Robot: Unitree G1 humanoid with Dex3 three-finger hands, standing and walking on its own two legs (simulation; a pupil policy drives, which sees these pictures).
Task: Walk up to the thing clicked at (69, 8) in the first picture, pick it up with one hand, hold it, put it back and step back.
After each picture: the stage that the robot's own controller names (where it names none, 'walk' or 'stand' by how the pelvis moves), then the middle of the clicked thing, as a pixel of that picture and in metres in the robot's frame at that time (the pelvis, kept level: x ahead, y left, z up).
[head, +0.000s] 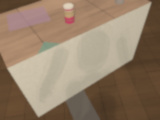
stand; (69, 13) +0.94 +0.10 -0.06
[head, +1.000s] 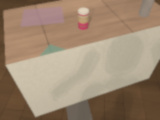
rise first; (83, 19) +0.85 +0.05 -0.04
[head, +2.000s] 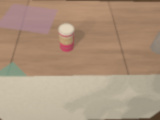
rise first; (66, 38) +0.57 +0.14 -0.02
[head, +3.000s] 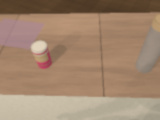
walk; (42, 55) +0.51 +0.21 -0.02
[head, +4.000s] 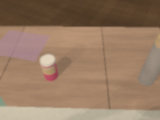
stand; (49, 68) +0.49 +0.18 -0.06
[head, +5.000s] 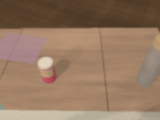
stand; (47, 70) +0.48 +0.18 -0.06
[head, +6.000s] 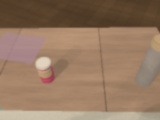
stand; (45, 70) +0.48 +0.19 -0.06
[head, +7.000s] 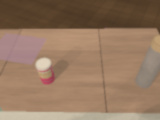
stand; (45, 71) +0.47 +0.19 -0.06
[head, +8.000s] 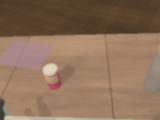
rise first; (52, 76) +0.46 +0.19 -0.06
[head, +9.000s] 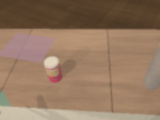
go down; (53, 69) +0.48 +0.18 -0.06
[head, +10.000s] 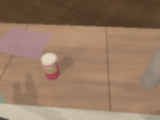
go down; (50, 66) +0.49 +0.17 -0.05
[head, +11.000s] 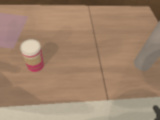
go down; (33, 56) +0.47 +0.17 +0.00
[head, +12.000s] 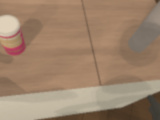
close in; (11, 36) +0.48 +0.18 +0.03
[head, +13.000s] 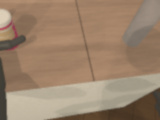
close; (4, 31) +0.51 +0.18 +0.05
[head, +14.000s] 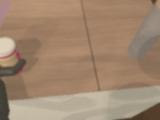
lift; (8, 57) +0.44 +0.21 +0.03
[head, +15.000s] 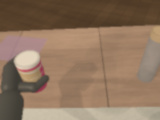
lift; (32, 72) +0.32 +0.17 +0.15
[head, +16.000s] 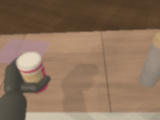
hold; (33, 73) +0.32 +0.17 +0.14
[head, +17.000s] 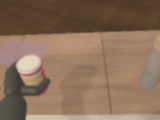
hold; (33, 76) +0.32 +0.17 +0.13
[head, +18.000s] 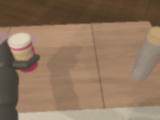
crouch; (24, 53) +0.42 +0.19 +0.12
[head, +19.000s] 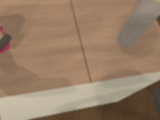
lower; out of the picture +0.51 +0.21 +0.02
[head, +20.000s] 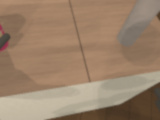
lower; out of the picture +0.52 +0.20 +0.05
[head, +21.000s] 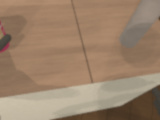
lower; out of the picture +0.51 +0.21 +0.05
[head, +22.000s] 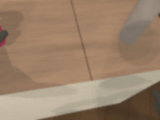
lower; out of the picture +0.52 +0.21 +0.05
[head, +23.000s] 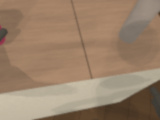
rest; out of the picture +0.53 +0.21 +0.05
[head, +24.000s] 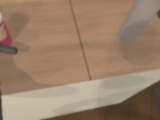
withdraw; out of the picture +0.52 +0.19 +0.05
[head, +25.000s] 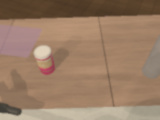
sink last; (45, 60) +0.48 +0.17 -0.01
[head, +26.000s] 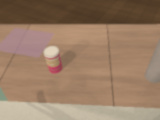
stand; (53, 60) +0.51 +0.18 -0.01
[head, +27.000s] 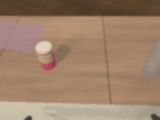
stand; (46, 56) +0.50 +0.18 +0.00
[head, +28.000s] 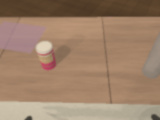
stand; (46, 56) +0.51 +0.18 +0.00
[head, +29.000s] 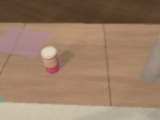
stand; (50, 60) +0.51 +0.17 -0.03
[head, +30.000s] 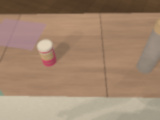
walk; (47, 53) +0.53 +0.18 -0.05
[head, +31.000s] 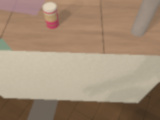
walk; (51, 16) +0.72 +0.19 -0.04
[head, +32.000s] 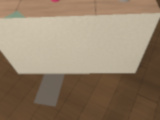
walk; out of the picture +1.01 +0.26 -0.04
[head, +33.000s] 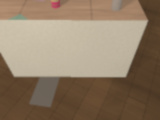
stand; out of the picture +1.11 +0.21 -0.05
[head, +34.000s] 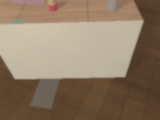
stand; (52, 2) +1.12 +0.23 -0.06
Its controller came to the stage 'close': yes
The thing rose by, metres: 0.21
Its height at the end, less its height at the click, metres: +0.00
